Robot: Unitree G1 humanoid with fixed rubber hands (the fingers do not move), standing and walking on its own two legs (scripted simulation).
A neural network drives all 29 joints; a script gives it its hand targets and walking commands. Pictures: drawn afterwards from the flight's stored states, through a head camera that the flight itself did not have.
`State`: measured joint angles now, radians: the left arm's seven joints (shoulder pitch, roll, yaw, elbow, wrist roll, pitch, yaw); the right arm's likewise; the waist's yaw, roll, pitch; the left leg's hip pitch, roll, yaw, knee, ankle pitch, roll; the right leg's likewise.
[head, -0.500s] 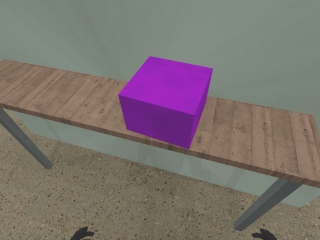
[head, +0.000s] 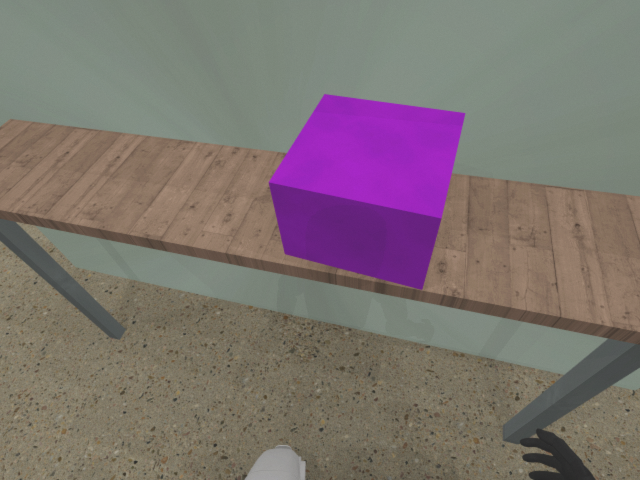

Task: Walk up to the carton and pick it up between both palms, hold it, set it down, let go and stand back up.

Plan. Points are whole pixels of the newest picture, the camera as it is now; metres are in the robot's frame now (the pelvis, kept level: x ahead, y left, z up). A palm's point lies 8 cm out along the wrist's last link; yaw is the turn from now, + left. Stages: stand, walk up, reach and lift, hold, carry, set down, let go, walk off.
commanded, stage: walk up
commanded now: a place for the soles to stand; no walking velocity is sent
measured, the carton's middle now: (370, 186) +0.51 -0.02 +0.05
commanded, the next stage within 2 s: none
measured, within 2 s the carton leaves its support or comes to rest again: neither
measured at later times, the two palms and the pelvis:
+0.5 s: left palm (118, 388) +0.23 +0.34 -0.07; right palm out of the picture +0.09 -0.16 -0.12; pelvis +0.07 +0.11 +0.00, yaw -14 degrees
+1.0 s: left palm (133, 361) +0.28 +0.34 -0.09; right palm out of the picture +0.08 -0.14 -0.08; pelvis +0.08 +0.15 +0.01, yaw -23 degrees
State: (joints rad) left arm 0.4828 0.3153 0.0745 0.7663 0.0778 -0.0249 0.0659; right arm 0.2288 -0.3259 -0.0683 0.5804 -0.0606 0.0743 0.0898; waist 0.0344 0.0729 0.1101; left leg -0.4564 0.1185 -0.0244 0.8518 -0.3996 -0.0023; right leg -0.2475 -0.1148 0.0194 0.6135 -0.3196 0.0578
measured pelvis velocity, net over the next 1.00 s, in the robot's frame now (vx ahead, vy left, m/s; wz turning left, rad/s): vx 0.08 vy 0.15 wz -0.40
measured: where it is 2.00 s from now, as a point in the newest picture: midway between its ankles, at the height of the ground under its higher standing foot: outside the picture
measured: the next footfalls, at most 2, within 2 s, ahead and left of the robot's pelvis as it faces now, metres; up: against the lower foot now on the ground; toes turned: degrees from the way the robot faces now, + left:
left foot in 0.04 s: +0.11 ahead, +0.18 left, +0.00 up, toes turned +3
right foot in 0.34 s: +0.09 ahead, +0.02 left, +0.00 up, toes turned -22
